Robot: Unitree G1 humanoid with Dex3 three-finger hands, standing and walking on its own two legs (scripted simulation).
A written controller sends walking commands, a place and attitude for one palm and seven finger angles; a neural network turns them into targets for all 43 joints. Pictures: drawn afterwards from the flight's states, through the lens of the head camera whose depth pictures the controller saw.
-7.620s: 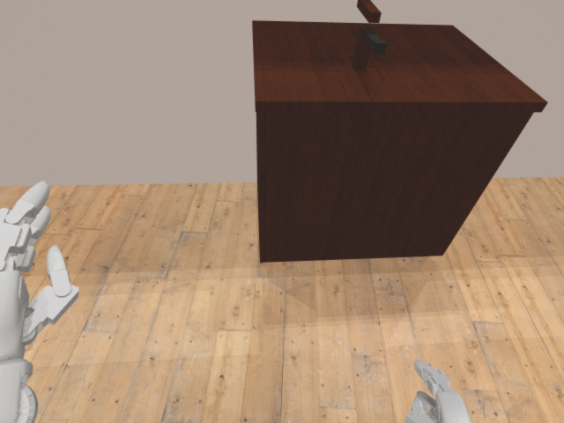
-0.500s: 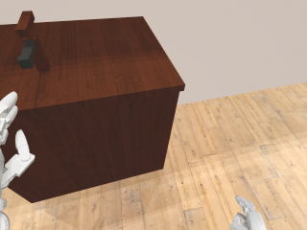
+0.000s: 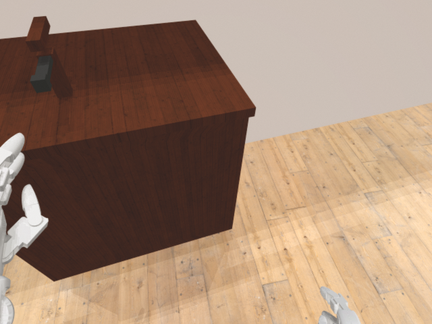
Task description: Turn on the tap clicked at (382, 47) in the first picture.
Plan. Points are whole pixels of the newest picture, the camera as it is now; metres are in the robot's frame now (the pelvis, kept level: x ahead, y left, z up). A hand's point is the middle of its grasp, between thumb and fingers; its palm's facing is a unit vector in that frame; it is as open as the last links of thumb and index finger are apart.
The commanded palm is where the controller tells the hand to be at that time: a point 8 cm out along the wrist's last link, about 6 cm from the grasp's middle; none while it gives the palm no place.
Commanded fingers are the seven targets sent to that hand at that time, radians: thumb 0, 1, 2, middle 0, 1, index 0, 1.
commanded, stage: come to a stop and stand still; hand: left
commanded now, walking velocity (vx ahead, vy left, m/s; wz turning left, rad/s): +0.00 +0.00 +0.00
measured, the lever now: (41, 83) +0.53 +0.41 +0.16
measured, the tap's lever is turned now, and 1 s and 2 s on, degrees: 0 0 0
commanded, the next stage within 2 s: look again from close up in 0.04 s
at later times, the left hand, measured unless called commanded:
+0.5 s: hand (39, 210) +0.23 +0.27 +0.15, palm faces +0.35 -0.85 -0.40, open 7.4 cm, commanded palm +0.18 +0.30 +0.18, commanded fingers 0.00 0.90 0.90 -0.20 -0.30 -0.20 -0.30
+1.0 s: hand (50, 150) +0.33 +0.29 +0.17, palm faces +0.39 -0.84 -0.38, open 7.4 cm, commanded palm +0.27 +0.33 +0.18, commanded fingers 0.00 0.90 0.90 -0.20 -0.30 -0.20 -0.30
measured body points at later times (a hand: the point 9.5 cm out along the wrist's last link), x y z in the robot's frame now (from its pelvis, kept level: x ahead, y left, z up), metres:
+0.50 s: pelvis +0.02 +0.02 +0.00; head +0.02 +0.03 +0.45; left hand +0.21 +0.31 +0.17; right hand +0.18 -0.19 -0.07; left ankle +0.03 +0.11 -0.73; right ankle +0.11 -0.10 -0.73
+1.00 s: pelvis +0.12 +0.04 -0.02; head +0.15 +0.07 +0.43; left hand +0.31 +0.33 +0.19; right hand +0.31 -0.19 -0.08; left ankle +0.06 +0.12 -0.69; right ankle +0.11 -0.10 -0.73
